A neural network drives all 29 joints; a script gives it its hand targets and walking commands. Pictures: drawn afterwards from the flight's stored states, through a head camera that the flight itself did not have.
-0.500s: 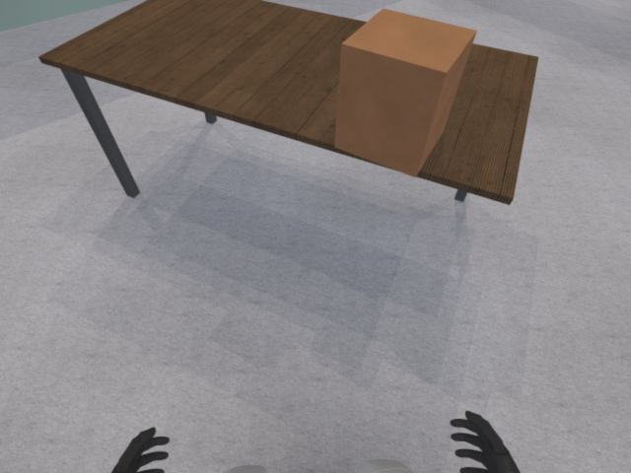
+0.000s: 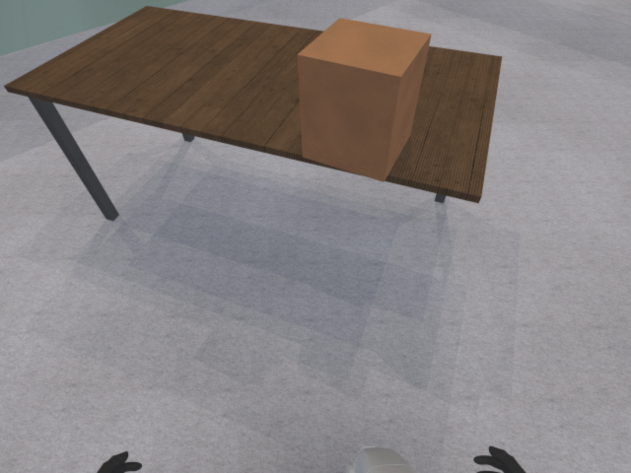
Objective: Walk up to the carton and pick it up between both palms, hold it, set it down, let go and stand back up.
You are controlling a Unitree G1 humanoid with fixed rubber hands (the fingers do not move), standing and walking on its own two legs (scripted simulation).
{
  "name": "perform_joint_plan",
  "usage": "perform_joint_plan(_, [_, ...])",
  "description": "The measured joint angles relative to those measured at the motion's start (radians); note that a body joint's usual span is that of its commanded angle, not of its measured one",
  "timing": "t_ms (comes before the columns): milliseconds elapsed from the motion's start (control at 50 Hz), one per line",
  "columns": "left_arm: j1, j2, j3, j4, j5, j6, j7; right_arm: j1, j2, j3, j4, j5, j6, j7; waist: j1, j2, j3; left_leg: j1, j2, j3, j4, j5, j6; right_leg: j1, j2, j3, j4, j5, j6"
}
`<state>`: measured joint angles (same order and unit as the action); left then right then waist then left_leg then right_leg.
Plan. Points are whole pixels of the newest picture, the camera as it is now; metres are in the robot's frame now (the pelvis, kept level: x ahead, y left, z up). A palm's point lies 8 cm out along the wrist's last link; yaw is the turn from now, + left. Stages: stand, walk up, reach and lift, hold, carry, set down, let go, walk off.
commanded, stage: walk up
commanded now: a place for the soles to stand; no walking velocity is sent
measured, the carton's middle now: (361, 100) +0.83 -0.14 +0.02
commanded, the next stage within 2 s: none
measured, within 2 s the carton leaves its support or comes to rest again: neither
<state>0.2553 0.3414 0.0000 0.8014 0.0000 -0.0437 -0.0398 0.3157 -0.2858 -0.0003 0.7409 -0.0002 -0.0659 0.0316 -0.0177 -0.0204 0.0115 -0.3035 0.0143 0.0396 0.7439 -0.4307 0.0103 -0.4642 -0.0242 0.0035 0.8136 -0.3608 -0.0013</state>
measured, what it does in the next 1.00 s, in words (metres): walks ahead: left foot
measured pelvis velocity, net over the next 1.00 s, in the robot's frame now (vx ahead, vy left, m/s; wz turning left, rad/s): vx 0.18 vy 0.09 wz -0.18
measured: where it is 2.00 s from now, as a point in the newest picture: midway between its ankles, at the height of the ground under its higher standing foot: (296, 413)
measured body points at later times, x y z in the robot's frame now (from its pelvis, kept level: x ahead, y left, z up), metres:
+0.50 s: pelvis +0.09 +0.03 +0.03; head +0.10 -0.02 +0.47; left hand +0.11 +0.33 -0.06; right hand +0.21 -0.24 -0.11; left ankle +0.16 +0.14 -0.67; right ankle +0.06 -0.09 -0.71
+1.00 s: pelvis +0.18 +0.09 +0.01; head +0.19 +0.11 +0.46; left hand +0.25 +0.36 -0.13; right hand +0.21 -0.23 -0.07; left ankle +0.22 +0.14 -0.71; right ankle +0.20 -0.05 -0.66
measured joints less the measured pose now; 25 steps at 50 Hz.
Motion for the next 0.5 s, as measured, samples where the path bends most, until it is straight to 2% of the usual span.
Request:
perform_joint_plan(20, [0.009, -0.002, 0.0, 0.0, 0.0, -0.009, 0.0, 0.0, -0.013, 0.0, 0.001, 0.0, 0.009, -0.001, 0.0, 0.016, 0.001, 0.0, 0.013, -0.003, 0.018, -0.013, 0.0, 0.004, 0.012, -0.007, -0.002, 0.044, -0.012])
perform_joint_plan(80, [0.054, -0.002, 0.0, 0.001, 0.0, -0.03, 0.002, -0.007, -0.033, -0.001, 0.001, 0.0, 0.038, -0.005, 0.002, 0.044, 0.014, -0.041, 0.015, -0.009, 0.22, -0.023, 0.0, 0.049, 0.035, -0.013, -0.001, 0.005, -0.05])
perform_joint_plan(140, [0.108, -0.002, 0.0, 0.001, 0.0, -0.03, 0.004, -0.008, -0.053, -0.001, 0.0, 0.0, 0.048, 0.0, 0.002, 0.066, 0.015, -0.088, 0.01, -0.01, 0.34, -0.016, 0.0, 0.131, 0.036, -0.014, -0.089, 0.02, -0.054])
perform_joint_plan(240, [0.161, -0.002, 0.0, 0.0, 0.0, -0.032, 0.016, -0.023, -0.083, -0.001, 0.0, 0.0, 0.051, 0.011, 0.001, 0.114, 0.025, -0.142, 0.01, -0.029, 0.343, 0.07, 0.0, 0.253, 0.039, -0.014, -0.255, 0.079, -0.054])
perform_joint_plan(340, [0.19, -0.002, 0.0, 0.0, 0.0, -0.036, 0.019, -0.037, -0.087, -0.001, -0.001, 0.0, 0.062, 0.02, 0.001, 0.152, 0.034, -0.158, 0.01, -0.045, 0.325, 0.133, 0.0, 0.326, 0.048, -0.015, -0.335, 0.091, -0.048])
perform_joint_plan(500, [0.2, -0.003, 0.0, 0.0, 0.0, -0.039, 0.02, -0.078, -0.088, -0.001, -0.001, 0.0, 0.048, 0.023, 0.006, 0.17, 0.037, -0.158, 0.01, -0.05, 0.1, 0.133, 0.0, 0.34, 0.056, -0.015, -0.341, 0.047, -0.026])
